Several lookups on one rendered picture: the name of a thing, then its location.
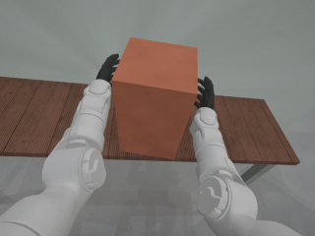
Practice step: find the left robot forearm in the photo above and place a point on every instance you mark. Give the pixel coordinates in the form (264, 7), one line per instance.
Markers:
(90, 118)

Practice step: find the robot left upper arm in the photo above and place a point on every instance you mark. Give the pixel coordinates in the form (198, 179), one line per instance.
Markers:
(69, 176)

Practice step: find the carton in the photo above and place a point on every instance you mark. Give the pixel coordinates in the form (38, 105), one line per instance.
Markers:
(155, 86)

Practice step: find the robot right upper arm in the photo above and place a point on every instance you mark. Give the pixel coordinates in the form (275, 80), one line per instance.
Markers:
(230, 209)

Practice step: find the right robot hand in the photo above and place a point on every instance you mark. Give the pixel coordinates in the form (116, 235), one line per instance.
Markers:
(207, 99)

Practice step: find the right robot forearm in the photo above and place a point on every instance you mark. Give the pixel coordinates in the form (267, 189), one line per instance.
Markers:
(209, 148)

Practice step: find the left robot hand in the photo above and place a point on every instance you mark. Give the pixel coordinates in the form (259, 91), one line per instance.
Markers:
(107, 68)

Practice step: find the table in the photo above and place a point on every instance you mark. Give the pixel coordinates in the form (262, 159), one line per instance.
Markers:
(34, 115)

